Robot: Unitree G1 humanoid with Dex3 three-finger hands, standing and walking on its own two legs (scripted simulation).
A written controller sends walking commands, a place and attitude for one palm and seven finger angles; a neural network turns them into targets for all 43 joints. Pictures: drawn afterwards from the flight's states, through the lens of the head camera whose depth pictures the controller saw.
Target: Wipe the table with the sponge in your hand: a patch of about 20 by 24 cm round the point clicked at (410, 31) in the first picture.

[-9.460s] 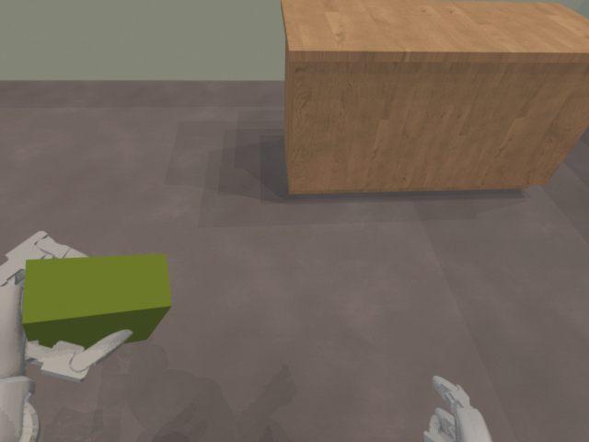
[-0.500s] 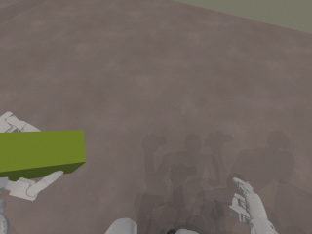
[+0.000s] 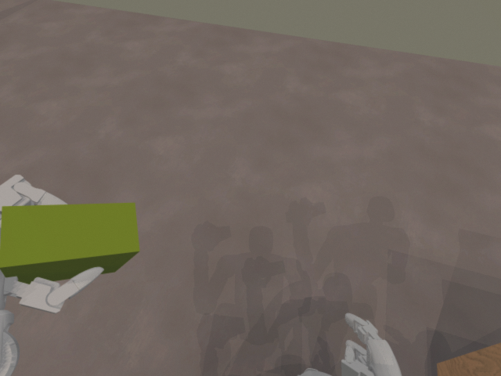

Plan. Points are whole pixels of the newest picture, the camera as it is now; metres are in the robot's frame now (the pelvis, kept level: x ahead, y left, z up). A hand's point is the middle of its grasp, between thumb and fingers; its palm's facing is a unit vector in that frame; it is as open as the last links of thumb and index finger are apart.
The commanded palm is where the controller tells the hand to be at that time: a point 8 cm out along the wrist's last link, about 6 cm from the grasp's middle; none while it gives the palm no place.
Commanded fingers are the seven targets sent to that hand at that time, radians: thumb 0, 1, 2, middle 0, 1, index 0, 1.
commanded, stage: turn to face it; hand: left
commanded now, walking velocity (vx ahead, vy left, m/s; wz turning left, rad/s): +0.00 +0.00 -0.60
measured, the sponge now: (89, 244) +0.22 +0.22 +0.15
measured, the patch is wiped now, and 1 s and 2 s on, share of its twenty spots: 0.00 0.00 0.00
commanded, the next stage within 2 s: none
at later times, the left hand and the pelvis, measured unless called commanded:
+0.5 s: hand (151, 242) +0.23 +0.15 +0.17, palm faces +0.15 -0.87 -0.46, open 9.8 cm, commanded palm +0.19 +0.19 +0.18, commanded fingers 0.00 0.10 1.30 -1.20 -1.60 -1.20 -1.60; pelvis -0.05 -0.03 -0.01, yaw -18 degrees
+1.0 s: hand (304, 311) +0.17 -0.02 +0.17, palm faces -0.21 -0.80 -0.56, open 9.8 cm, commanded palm +0.15 +0.05 +0.18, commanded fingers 0.00 0.10 1.30 -1.20 -1.60 -1.20 -1.60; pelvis -0.14 -0.08 +0.00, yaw -36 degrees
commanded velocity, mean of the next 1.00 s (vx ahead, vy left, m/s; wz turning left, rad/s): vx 0.00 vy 0.00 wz -0.60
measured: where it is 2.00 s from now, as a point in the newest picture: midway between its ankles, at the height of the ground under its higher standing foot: outside the picture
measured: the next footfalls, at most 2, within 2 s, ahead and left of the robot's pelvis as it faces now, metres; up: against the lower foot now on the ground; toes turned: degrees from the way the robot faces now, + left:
right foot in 0.08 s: +0.04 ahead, -0.15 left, +0.00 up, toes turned -9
left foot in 0.42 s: +0.03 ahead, +0.09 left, +0.00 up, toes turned -10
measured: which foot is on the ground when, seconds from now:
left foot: down 0.00-0.08, up 0.10-0.40, down 0.42-0.76, up 0.78-1.00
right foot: up 0.00-0.06, down 0.08-0.44, up 0.46-0.72, down 0.74-1.00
